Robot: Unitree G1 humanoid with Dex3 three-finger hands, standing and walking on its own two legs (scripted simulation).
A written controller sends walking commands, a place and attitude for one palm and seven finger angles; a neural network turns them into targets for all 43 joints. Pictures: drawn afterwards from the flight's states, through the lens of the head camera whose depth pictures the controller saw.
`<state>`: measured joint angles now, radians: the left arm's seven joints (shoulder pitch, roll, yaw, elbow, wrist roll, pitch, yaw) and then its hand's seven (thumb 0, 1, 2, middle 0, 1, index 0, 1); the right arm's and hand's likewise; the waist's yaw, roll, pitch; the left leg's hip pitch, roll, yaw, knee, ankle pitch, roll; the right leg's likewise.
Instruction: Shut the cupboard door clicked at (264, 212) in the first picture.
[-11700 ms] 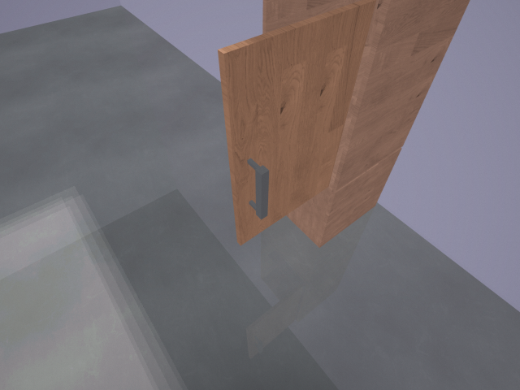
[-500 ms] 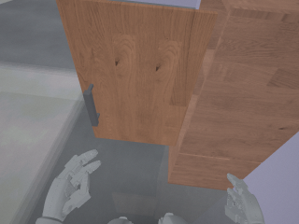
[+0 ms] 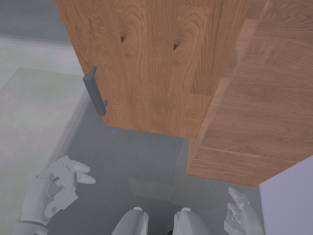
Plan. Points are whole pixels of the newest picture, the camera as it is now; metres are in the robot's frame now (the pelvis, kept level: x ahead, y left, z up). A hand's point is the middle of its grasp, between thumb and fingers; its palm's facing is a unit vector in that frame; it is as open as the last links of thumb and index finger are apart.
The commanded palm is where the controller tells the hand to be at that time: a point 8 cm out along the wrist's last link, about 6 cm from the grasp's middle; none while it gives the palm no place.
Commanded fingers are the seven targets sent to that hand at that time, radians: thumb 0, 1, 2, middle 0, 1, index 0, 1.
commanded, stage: raise the hand and make a fist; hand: left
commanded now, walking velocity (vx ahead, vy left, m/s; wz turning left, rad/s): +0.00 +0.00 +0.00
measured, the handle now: (98, 92) +0.50 +0.22 +0.02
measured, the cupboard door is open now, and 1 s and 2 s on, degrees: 91 91 91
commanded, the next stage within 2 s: bring the fist close to the handle in 1.06 s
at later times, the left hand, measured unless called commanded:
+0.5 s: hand (74, 193) +0.21 +0.20 +0.03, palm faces -0.10 -1.00 -0.01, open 3.1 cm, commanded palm +0.19 +0.26 +0.04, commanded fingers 0.00 0.90 0.90 -1.30 -1.50 -1.30 -1.50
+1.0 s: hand (68, 183) +0.22 +0.21 +0.05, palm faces -0.08 -1.00 -0.04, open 3.1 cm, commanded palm +0.20 +0.26 +0.04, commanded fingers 0.00 0.90 0.90 -1.30 -1.50 -1.30 -1.50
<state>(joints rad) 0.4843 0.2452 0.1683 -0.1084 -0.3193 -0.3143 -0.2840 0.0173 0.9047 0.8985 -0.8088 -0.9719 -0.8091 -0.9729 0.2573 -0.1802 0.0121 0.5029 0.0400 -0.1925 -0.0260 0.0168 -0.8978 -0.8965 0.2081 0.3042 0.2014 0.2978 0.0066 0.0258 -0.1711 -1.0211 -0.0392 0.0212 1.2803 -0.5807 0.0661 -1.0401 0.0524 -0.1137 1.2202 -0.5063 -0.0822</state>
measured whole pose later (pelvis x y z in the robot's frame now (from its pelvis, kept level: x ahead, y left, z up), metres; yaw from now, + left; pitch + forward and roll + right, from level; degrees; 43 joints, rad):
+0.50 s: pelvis +0.00 +0.02 -0.01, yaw +0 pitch +19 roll -4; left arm 0.42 0.26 0.12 -0.02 -0.29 -0.40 -0.34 0.01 0.91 0.90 -1.24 -1.45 -1.24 -1.45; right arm 0.20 -0.24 0.03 0.44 0.04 -0.17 -0.03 0.01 -0.90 -0.90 0.21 0.30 0.20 0.30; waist 0.01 0.03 -0.19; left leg -1.06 -0.05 0.01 1.32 -0.59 0.09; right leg -1.06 0.04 -0.13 1.24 -0.52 -0.06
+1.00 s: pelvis +0.00 +0.02 -0.01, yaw +0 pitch +19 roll -4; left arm 0.38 0.28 0.15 -0.03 -0.32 -0.46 -0.32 0.02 0.90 0.90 -1.30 -1.50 -1.30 -1.50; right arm 0.24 -0.25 0.01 0.47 0.03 -0.17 -0.02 0.02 -0.90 -0.90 0.21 0.30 0.20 0.30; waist 0.00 0.03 -0.19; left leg -1.07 -0.05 0.02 1.32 -0.59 0.09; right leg -1.07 0.04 -0.12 1.24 -0.51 -0.06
